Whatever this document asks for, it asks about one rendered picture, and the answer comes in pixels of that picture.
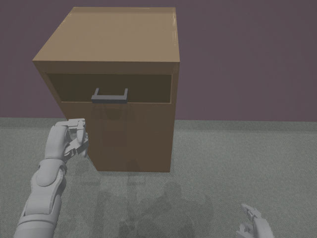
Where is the cabinet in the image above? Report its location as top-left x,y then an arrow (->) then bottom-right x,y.
32,7 -> 180,173

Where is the left robot hand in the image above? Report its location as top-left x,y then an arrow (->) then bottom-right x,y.
44,119 -> 89,164

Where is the drawer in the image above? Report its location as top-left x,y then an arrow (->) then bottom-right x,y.
47,72 -> 171,103

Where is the robot left forearm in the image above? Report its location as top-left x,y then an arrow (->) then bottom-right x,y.
13,158 -> 67,238

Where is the right robot hand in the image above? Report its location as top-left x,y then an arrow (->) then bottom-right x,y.
236,203 -> 275,238

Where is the handle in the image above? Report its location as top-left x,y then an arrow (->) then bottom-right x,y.
91,88 -> 128,104

